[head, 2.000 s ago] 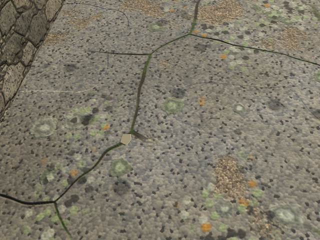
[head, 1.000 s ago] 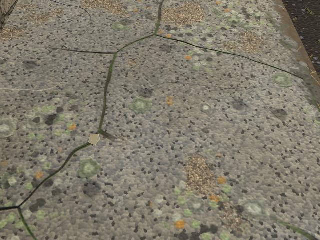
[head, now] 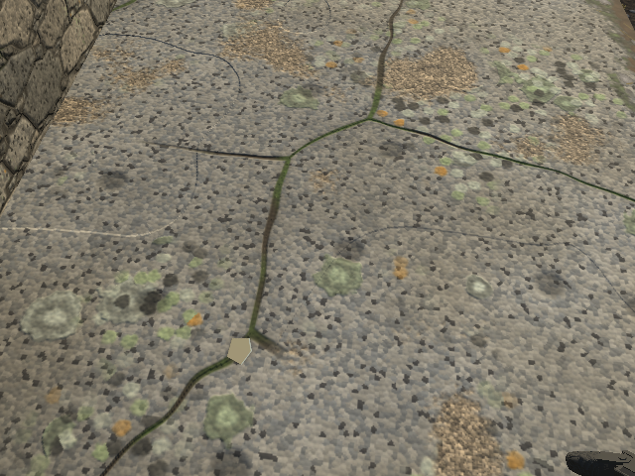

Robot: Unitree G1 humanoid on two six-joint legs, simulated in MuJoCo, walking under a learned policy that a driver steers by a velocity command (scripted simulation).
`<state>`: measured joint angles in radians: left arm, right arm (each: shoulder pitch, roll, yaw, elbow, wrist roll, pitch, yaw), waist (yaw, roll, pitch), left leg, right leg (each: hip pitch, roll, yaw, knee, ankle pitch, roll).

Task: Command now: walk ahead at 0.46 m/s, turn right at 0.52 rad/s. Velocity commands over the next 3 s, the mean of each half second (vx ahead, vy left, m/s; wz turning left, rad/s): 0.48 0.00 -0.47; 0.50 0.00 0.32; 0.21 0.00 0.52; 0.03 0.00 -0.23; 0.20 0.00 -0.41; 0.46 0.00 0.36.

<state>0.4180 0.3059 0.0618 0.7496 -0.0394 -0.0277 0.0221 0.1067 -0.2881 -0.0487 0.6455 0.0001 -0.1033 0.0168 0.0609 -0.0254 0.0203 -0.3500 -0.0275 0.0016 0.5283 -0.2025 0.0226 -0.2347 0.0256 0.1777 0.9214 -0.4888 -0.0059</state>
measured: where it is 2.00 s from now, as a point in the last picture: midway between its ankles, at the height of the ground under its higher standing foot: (379, 346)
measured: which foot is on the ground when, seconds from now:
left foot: down 0.00-0.44, up 0.46-0.96, down 0.98-1.00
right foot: up 0.00-0.40, down 0.42-0.96, up 0.98-1.00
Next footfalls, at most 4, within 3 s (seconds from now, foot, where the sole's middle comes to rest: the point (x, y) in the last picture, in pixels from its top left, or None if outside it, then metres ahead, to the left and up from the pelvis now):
0.42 right None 0.38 -0.17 -0.77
0.98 left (344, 372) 0.71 0.00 -0.77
1.42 right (411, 298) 0.92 -0.15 -0.77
1.74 left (323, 340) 0.79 0.06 -0.77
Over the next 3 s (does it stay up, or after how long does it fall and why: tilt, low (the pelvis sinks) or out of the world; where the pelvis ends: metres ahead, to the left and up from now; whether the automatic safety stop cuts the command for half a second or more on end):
stays up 1.11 -0.08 0.01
